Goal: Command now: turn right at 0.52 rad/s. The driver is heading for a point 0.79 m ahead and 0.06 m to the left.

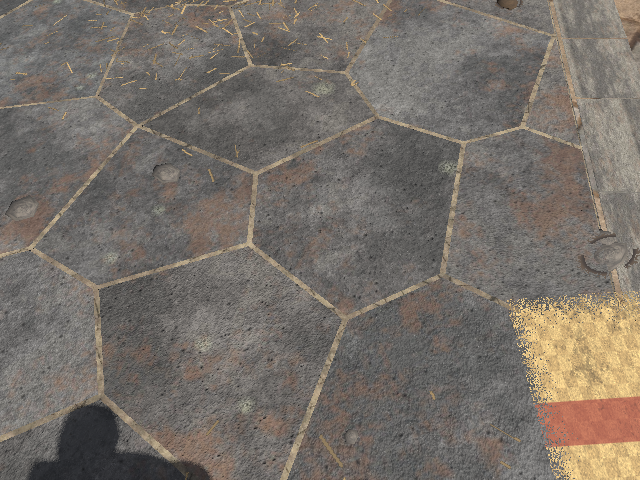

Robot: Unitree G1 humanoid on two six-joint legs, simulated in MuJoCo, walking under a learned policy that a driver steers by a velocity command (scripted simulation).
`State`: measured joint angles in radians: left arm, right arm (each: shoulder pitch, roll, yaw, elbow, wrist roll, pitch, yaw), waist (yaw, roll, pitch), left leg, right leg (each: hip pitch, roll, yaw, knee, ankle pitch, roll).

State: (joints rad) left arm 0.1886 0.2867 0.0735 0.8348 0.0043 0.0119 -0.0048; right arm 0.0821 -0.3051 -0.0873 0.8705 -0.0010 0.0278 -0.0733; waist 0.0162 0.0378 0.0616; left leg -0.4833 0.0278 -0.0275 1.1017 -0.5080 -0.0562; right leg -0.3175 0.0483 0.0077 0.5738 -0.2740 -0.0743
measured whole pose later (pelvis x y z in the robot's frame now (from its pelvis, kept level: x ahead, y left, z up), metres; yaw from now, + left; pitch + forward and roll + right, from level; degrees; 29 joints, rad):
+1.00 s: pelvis +0.02 +0.06 +0.00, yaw +12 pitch +1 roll -1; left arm 0.18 0.31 0.07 0.86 -0.02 0.01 0.02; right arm 0.09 -0.29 -0.06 0.80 0.03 0.04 0.01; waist 0.03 0.00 0.06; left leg -0.26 0.03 0.04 0.54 -0.31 0.00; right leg -0.19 -0.08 -0.17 0.50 -0.31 0.00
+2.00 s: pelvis +0.50 +0.10 -0.01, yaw -13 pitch +2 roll -2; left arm 0.35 0.29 0.07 0.79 -0.02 -0.05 0.00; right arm 0.10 -0.28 -0.03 0.68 0.00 -0.12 0.03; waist 0.07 0.04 0.01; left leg -0.52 0.03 -0.02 0.50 0.01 0.01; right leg -0.02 0.07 0.14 0.42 -0.43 -0.03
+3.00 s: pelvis +0.71 +0.06 +0.00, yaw -13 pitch -1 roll +0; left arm 0.10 0.23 0.06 0.92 0.00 0.01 0.02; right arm 0.25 -0.24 -0.03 0.96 -0.01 0.01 -0.03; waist -0.02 0.00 0.04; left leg -0.09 0.00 0.02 0.50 -0.38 0.00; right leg -0.31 0.02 0.01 0.54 -0.20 -0.02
